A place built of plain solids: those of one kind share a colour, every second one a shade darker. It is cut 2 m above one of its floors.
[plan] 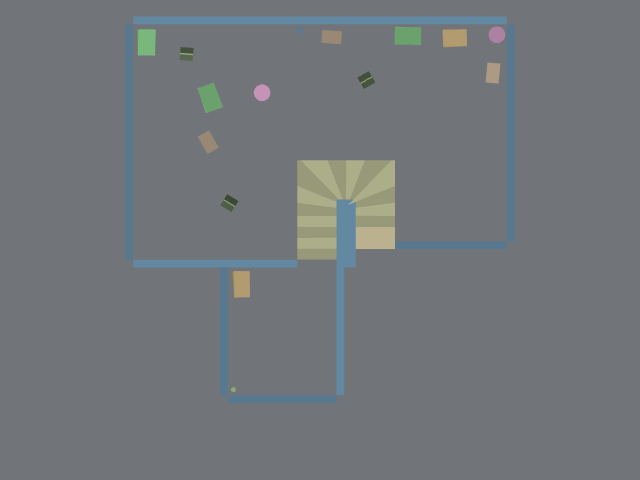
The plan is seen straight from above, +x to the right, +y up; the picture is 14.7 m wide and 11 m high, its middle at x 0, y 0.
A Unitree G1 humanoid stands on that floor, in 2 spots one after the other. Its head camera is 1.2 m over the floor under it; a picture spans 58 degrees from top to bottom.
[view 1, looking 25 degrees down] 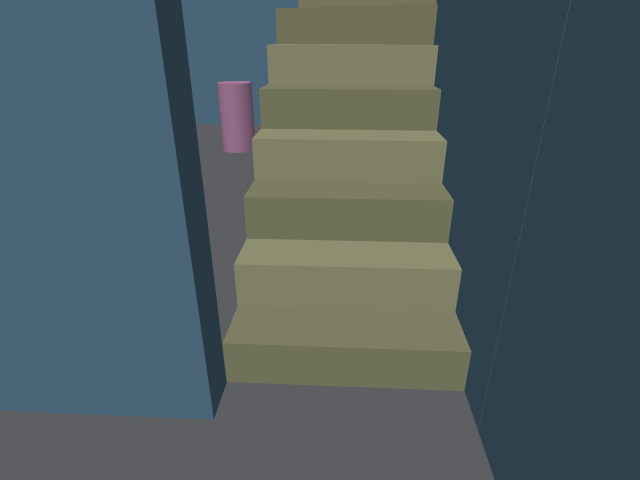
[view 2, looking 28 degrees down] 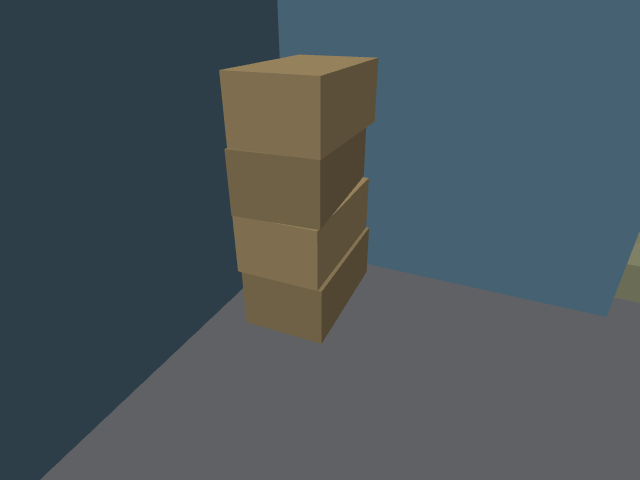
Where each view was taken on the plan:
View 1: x -0.10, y -1.71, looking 93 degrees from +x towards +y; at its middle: tread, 1.94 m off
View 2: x -1.06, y -2.54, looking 114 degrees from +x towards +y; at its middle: carton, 1.56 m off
